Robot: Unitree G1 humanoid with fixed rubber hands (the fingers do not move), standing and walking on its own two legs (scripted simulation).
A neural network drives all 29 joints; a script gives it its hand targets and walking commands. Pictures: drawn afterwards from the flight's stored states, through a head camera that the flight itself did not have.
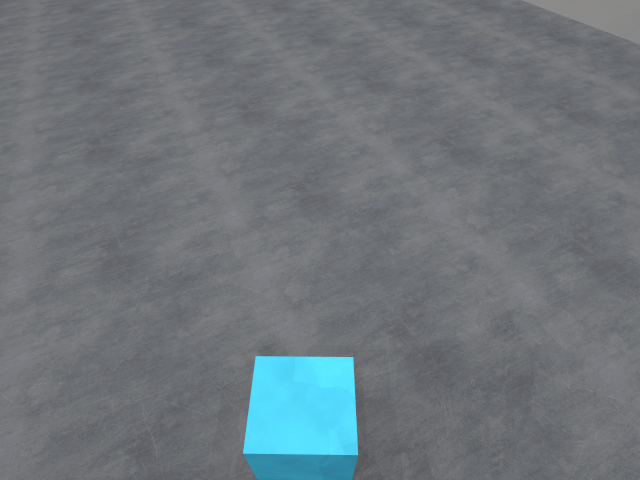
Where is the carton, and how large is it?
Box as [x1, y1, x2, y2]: [243, 356, 357, 479]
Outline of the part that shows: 256,356 243,454 257,479 351,479 357,457 352,357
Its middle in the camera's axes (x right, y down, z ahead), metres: -0.04 +0.49 +1.06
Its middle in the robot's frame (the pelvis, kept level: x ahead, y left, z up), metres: +0.42 +0.05 -0.64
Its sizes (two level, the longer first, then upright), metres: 0.261 0.236 0.280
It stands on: the floor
